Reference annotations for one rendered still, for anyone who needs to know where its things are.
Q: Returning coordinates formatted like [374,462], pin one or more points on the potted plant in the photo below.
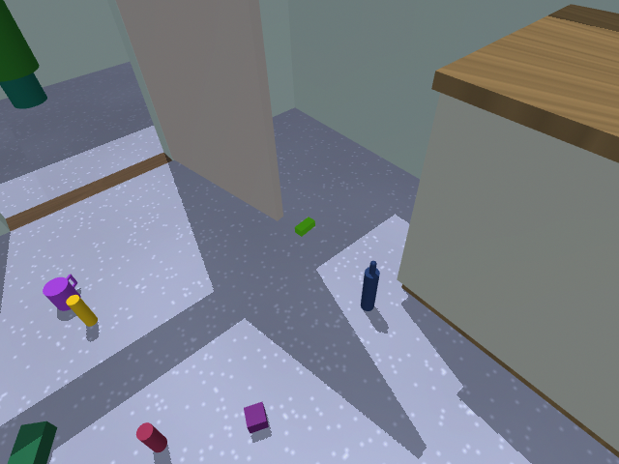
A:
[17,65]

